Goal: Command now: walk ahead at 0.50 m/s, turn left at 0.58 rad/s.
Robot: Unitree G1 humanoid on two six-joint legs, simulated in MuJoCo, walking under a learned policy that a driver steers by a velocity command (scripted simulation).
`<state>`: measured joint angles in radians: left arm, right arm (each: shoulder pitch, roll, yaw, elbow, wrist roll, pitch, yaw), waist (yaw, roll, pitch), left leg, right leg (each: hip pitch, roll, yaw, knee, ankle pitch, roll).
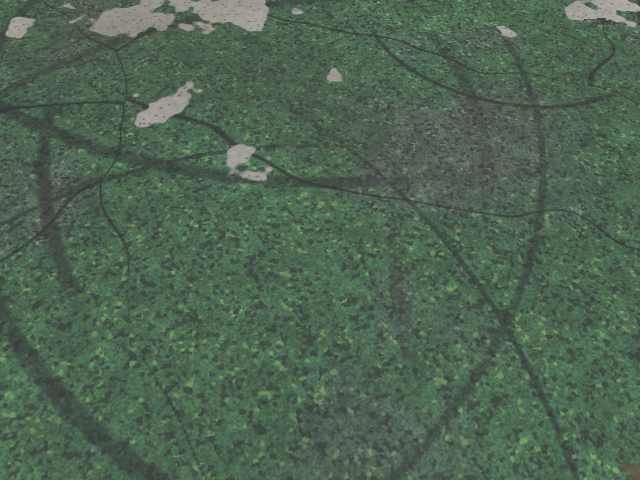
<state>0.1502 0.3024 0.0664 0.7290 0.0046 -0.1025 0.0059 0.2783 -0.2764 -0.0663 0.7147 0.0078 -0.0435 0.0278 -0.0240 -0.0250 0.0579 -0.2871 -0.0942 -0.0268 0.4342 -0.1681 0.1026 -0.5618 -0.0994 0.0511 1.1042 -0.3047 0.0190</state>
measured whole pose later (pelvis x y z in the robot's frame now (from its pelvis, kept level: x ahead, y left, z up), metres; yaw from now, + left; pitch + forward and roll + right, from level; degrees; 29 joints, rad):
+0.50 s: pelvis +0.28 -0.04 +0.00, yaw +14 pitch +1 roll -1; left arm 0.26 0.26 0.06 0.79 0.01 -0.10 -0.03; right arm 0.27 -0.30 -0.06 0.72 0.02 -0.04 -0.01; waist 0.02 0.04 0.02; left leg -0.50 0.02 -0.07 1.12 -0.35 0.02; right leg -0.24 0.05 -0.02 0.39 -0.17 -0.04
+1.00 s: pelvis +0.52 +0.09 +0.00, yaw +15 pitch +1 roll +0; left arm 0.24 0.32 0.05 0.82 -0.01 -0.08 -0.01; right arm 0.26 -0.27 -0.05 0.74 0.00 -0.07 0.03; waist -0.01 -0.04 0.02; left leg -0.24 -0.05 0.03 0.38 -0.16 0.06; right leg -0.53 -0.09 0.02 1.09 -0.30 0.00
